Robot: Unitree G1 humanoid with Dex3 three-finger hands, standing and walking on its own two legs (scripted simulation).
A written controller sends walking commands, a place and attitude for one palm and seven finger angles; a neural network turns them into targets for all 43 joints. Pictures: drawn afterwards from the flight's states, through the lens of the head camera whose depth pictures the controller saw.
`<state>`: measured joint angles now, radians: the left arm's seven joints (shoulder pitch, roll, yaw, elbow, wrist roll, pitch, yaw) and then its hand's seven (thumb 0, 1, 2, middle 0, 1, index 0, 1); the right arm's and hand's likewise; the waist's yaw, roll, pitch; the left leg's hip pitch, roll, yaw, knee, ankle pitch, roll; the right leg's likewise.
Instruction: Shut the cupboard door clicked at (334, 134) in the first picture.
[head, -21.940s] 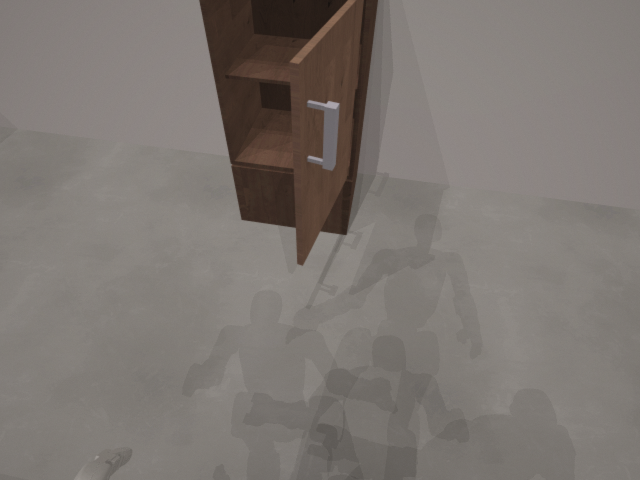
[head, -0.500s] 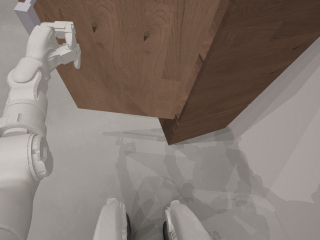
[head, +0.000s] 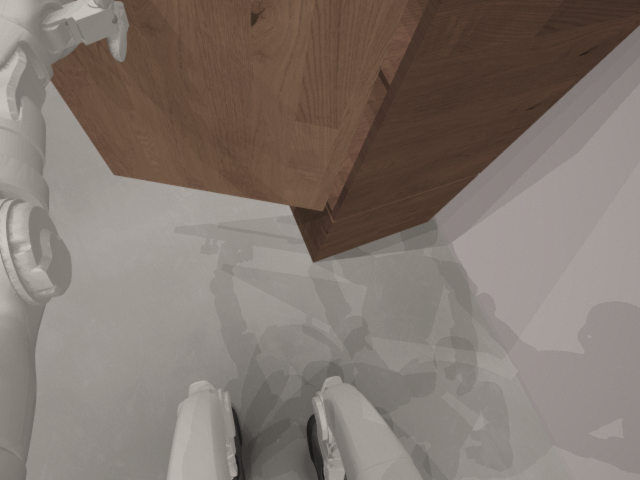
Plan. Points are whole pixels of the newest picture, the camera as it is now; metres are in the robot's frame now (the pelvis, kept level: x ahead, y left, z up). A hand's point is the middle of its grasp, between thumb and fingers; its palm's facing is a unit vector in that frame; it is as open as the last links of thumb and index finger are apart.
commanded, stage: push the door shut along its arc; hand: left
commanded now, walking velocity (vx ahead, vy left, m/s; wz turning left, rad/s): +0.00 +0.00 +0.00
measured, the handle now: out of the picture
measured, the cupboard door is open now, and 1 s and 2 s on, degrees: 61 53 53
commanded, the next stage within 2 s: pull the fist back off the door in 0.14 s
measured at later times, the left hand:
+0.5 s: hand (138, 15) +0.61 +0.12 +0.10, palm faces +0.12 -0.99 -0.06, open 3.1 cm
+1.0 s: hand (126, 86) +0.52 +0.13 +0.09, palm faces +0.08 -1.00 +0.00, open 3.1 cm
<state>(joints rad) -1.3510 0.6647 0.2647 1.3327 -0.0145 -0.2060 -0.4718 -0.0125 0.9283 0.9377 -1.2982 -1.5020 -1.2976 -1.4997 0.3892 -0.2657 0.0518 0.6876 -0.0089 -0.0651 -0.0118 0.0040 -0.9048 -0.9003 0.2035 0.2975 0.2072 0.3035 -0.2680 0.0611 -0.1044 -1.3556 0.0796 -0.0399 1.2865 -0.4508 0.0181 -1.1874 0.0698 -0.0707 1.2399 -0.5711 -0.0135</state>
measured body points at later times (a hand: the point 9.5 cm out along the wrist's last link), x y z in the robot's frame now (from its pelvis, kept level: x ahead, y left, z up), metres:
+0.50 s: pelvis +0.01 +0.00 +0.00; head +0.19 +0.02 +0.41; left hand +0.60 +0.17 +0.10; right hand -0.04 -0.23 -0.10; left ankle +0.06 +0.11 -0.61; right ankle +0.00 -0.12 -0.61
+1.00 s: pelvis +0.03 -0.01 +0.04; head +0.16 +0.01 +0.47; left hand +0.51 +0.18 +0.10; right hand +0.04 -0.28 -0.07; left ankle +0.06 +0.11 -0.61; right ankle +0.00 -0.12 -0.61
